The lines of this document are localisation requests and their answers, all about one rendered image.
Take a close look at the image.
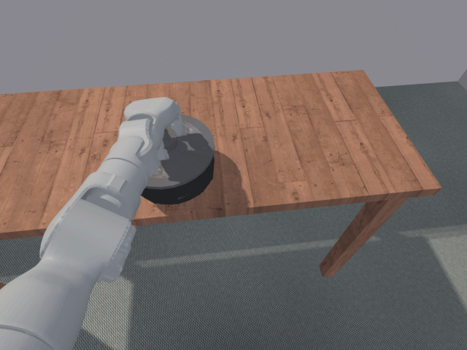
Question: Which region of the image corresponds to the robot left upper arm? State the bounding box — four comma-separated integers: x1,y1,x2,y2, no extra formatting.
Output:
0,199,136,350

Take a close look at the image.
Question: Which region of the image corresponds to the robot left forearm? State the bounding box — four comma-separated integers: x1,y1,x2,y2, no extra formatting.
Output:
39,112,164,259

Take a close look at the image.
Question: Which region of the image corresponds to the table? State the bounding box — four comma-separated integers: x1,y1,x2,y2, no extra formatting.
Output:
0,70,442,289

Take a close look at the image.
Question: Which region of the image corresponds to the pot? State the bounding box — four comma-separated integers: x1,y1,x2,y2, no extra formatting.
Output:
141,156,215,205

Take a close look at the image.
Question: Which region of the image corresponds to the lid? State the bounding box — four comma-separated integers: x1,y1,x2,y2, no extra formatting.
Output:
145,114,215,190

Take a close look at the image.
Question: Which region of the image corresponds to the left robot hand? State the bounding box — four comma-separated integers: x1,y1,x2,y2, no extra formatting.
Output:
124,97,183,160

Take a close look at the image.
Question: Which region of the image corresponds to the knob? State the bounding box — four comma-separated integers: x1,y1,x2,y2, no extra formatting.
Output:
163,128,178,152

